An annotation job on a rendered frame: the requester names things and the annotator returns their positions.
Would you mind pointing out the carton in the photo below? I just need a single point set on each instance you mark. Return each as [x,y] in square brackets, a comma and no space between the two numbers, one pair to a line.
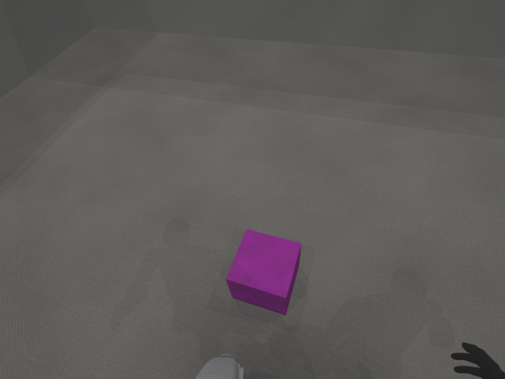
[264,271]

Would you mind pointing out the robot right hand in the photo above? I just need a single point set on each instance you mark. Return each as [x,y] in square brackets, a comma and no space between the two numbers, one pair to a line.
[489,369]

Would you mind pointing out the robot left thigh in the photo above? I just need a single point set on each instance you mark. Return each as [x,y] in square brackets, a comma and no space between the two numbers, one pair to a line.
[221,368]

